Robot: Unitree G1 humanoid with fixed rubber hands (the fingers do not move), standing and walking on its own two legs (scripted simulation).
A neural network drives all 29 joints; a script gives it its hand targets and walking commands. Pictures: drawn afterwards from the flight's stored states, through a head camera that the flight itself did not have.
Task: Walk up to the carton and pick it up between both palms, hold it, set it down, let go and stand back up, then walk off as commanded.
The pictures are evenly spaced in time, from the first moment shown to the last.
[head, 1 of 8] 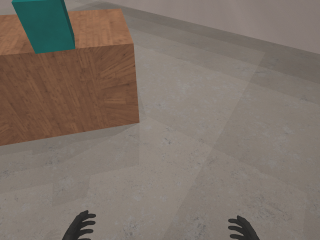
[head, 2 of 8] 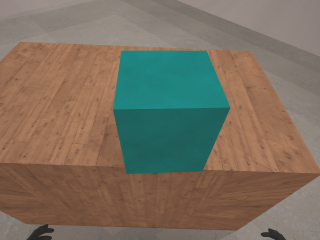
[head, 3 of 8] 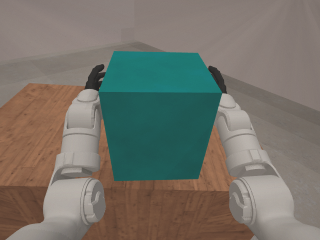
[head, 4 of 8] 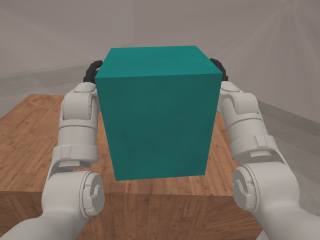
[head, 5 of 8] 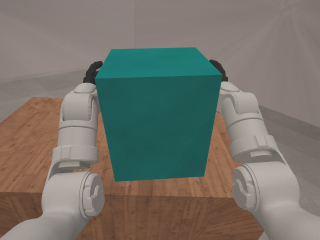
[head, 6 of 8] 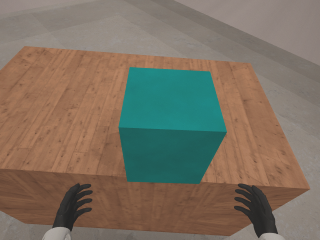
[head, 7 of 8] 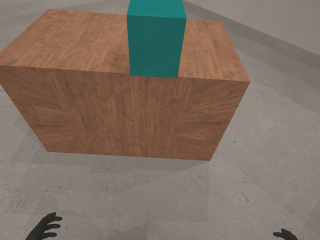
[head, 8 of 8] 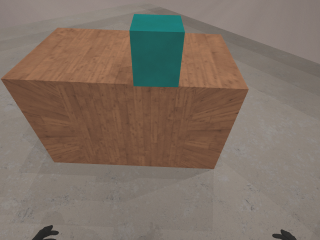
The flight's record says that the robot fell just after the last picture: no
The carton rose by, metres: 0.22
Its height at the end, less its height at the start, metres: +0.00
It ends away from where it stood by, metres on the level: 0.01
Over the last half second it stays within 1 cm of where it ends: yes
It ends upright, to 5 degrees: yes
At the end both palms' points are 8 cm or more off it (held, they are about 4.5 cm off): yes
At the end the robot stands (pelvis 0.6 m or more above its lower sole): yes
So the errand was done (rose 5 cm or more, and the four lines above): yes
